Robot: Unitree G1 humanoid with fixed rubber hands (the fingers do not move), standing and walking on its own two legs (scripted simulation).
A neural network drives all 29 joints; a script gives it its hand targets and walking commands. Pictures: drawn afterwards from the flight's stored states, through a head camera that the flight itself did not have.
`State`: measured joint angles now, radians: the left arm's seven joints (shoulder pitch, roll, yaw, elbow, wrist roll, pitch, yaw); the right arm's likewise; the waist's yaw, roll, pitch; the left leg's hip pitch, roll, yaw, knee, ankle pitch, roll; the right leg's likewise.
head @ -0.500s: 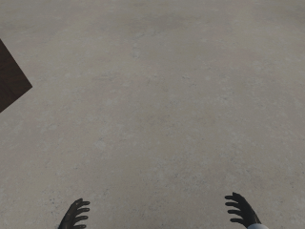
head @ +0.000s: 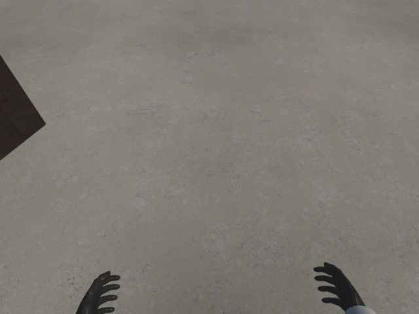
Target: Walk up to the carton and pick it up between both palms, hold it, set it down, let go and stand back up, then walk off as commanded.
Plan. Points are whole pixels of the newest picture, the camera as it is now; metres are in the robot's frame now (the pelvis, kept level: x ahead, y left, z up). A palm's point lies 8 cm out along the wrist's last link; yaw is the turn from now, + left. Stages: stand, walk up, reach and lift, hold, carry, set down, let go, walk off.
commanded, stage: stand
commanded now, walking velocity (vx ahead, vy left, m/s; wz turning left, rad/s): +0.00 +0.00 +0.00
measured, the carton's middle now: out of the picture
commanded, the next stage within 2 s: walk up in 1.14 s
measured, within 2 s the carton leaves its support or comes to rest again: neither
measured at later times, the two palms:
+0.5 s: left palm out of the picture +0.13 +0.24 -0.08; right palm (355, 312) +0.14 -0.26 -0.07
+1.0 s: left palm out of the picture +0.11 +0.25 -0.08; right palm out of the picture +0.12 -0.26 -0.07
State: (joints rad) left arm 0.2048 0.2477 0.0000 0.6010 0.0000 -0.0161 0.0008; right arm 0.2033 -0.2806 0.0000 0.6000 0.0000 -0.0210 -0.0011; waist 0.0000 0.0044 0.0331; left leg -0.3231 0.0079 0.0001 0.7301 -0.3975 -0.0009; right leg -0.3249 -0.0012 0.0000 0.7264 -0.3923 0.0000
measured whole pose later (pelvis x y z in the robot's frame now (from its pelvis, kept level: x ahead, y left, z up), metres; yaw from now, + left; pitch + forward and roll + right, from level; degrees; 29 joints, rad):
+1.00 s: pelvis -0.03 +0.00 +0.00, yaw +0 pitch -3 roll +0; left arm 0.20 0.26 0.00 0.64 0.00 -0.02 0.00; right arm 0.20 -0.30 0.00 0.60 0.00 -0.03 0.00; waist 0.00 0.01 0.06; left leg -0.32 0.01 0.00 0.73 -0.35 0.00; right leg -0.32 0.00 0.00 0.73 -0.35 0.00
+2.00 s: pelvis +0.08 +0.10 -0.01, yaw +26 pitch +0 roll +2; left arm 0.22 0.49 0.02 0.69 0.00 -0.09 -0.01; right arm 0.34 -0.46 0.00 0.60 0.00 0.00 0.13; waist 0.00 -0.03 0.01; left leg -0.34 -0.14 -0.09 0.74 -0.40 0.06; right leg -0.57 -0.09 -0.09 0.85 -0.37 0.00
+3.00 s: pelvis +0.42 +0.31 -0.02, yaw +52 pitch -3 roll +3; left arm 0.28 0.45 0.02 0.70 0.00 -0.11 -0.05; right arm 0.34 -0.45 0.00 0.60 0.00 -0.05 0.03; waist 0.00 0.01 0.02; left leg -0.35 -0.06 -0.08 0.93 -0.48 0.03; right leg -0.54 -0.12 -0.11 0.85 -0.23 -0.03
